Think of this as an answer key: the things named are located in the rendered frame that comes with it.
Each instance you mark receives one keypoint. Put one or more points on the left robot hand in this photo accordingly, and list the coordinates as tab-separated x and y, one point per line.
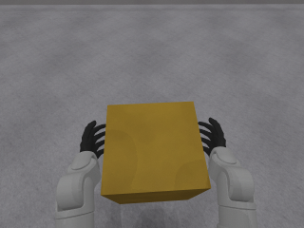
89	140

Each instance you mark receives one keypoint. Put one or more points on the robot left forearm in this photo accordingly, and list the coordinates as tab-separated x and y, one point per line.
74	195

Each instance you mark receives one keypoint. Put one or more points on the right robot hand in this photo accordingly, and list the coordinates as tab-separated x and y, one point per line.
216	135

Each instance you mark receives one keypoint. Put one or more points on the carton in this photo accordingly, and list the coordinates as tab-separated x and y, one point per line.
153	152

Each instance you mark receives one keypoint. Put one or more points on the robot right forearm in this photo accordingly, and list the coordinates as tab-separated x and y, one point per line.
235	190

